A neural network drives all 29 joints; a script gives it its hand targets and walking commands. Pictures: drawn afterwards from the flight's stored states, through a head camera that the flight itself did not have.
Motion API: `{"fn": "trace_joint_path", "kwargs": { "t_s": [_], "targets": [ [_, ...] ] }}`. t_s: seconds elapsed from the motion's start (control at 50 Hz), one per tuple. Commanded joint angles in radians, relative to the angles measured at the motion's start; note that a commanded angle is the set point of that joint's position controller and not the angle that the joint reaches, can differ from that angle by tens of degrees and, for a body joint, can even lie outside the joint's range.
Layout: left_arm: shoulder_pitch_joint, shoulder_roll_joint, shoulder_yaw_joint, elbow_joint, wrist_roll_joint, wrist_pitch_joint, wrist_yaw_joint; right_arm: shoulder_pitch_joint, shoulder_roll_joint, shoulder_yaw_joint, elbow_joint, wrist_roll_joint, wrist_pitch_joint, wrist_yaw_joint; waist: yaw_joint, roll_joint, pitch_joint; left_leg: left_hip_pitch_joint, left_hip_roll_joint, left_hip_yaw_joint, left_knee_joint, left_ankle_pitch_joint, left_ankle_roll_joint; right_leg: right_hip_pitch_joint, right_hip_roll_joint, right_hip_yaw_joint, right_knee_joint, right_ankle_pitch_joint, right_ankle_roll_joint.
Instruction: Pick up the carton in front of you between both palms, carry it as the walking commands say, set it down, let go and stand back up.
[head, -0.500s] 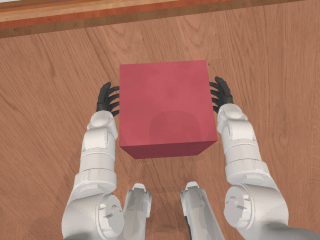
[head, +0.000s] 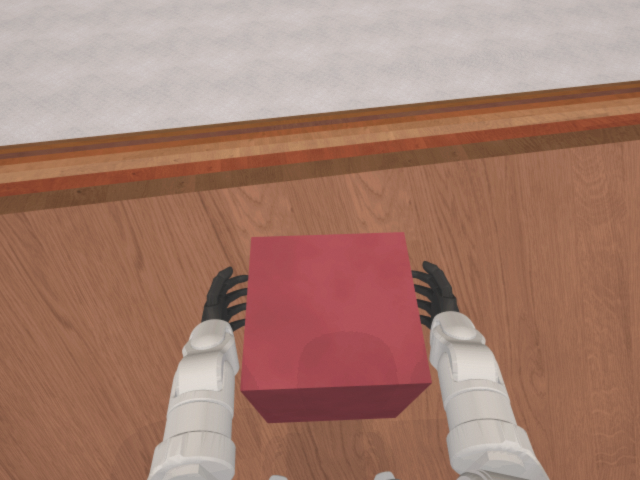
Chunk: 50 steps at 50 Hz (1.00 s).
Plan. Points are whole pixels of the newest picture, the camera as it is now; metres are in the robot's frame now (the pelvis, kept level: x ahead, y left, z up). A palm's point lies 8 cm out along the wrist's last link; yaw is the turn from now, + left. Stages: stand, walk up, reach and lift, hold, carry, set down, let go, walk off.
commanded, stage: reach and lift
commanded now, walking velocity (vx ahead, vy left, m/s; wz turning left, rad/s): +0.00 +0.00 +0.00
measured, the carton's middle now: (330, 335) +0.35 +0.00 -0.09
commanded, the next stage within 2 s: hold in 1.28 s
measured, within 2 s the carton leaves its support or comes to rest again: neither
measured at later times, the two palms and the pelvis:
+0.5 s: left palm (195, 323) +0.30 +0.15 +0.07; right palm (469, 317) +0.30 -0.15 +0.07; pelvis +0.01 +0.00 +0.05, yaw +0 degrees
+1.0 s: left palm (193, 312) +0.31 +0.15 +0.08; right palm (470, 305) +0.31 -0.15 +0.08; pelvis +0.02 +0.00 +0.05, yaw +0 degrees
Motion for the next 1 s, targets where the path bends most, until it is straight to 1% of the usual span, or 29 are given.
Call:
{"fn": "trace_joint_path", "kwargs": {
  "t_s": [0.0, 0.08, 0.2, 0.24, 0.32, 0.38, 0.42, 0.5, 0.6, 0.72, 0.98],
  "targets": [
    [-0.460, -1.016, -0.611, 0.039, -0.153, 0.013, -0.256, -0.464, 1.031, 0.597, 0.014, 0.159, 0.002, 0.252, -0.004, -0.006, -0.455, 0.374, -0.056, 0.077, -0.174, 0.325, 0.012, 0.395, 0.056, -0.077, -0.169, 0.335, -0.015],
    [-0.390, -1.004, -0.646, -0.007, -0.167, 0.049, -0.259, -0.391, 1.023, 0.628, -0.030, 0.174, 0.039, 0.253, -0.002, -0.003, -0.377, 0.487, -0.047, 0.072, -0.263, 0.372, 0.010, 0.500, 0.048, -0.074, -0.257, 0.380, -0.012],
    [-0.308, -0.995, -0.696, -0.097, -0.194, 0.128, -0.269, -0.312, 1.003, 0.685, -0.135, 0.204, 0.118, 0.255, -0.002, -0.001, -0.248, 0.632, -0.038, 0.068, -0.384, 0.396, 0.011, 0.635, 0.037, -0.071, -0.382, 0.403, -0.006],
    [-0.283, -0.985, -0.689, -0.109, -0.194, 0.159, -0.272, -0.291, 0.991, 0.681, -0.158, 0.204, 0.148, 0.256, -0.006, -0.001, -0.186, 0.652, -0.035, 0.067, -0.416, 0.371, 0.010, 0.653, 0.036, -0.071, -0.415, 0.371, -0.008],
    [-0.283, -0.957, -0.632, -0.097, -0.169, 0.205, -0.281, -0.285, 0.975, 0.625, -0.145, 0.183, 0.197, 0.263, -0.004, -0.003, -0.049, 0.644, -0.032, 0.074, -0.464, 0.242, 0.019, 0.650, 0.034, -0.078, -0.460, 0.243, -0.017],
    [-0.330, -0.952, -0.588, -0.072, -0.151, 0.214, -0.290, -0.334, 0.970, 0.583, -0.120, 0.165, 0.207, 0.272, 0.002, -0.004, 0.005, 0.628, -0.028, 0.079, -0.473, 0.159, 0.025, 0.637, 0.030, -0.082, -0.467, 0.162, -0.022],
    [-0.375, -0.964, -0.592, -0.080, -0.157, 0.212, -0.295, -0.380, 0.982, 0.586, -0.130, 0.170, 0.205, 0.277, 0.002, -0.002, -0.013, 0.638, -0.026, 0.079, -0.466, 0.146, 0.027, 0.642, 0.028, -0.083, -0.463, 0.147, -0.023],
    [-0.437, -0.984, -0.608, -0.098, -0.167, 0.209, -0.301, -0.441, 1.001, 0.602, -0.144, 0.179, 0.201, 0.282, 0.000, -0.002, -0.065, 0.661, -0.027, 0.080, -0.453, 0.155, 0.026, 0.661, 0.028, -0.084, -0.453, 0.155, -0.023],
    [-0.450, -0.981, -0.614, -0.100, -0.165, 0.214, -0.302, -0.449, 1.001, 0.605, -0.144, 0.177, 0.206, 0.279, -0.003, -0.007, -0.084, 0.674, -0.030, 0.084, -0.457, 0.162, 0.023, 0.677, 0.029, -0.085, -0.456, 0.165, -0.020],
    [-0.417, -0.964, -0.615, -0.116, -0.162, 0.226, -0.299, -0.417, 0.990, 0.608, -0.162, 0.175, 0.219, 0.275, -0.002, -0.007, -0.087, 0.700, -0.034, 0.086, -0.471, 0.214, 0.018, 0.704, 0.031, -0.086, -0.468, 0.219, -0.015],
    [-0.322, -0.945, -0.652, -0.211, -0.189, 0.257, -0.291, -0.319, 0.977, 0.641, -0.249, 0.199, 0.251, 0.267, -0.001, -0.006, -0.099, 0.756, -0.040, 0.080, -0.492, 0.350, 0.010, 0.763, 0.037, -0.080, -0.489, 0.357, -0.007]
  ]
}}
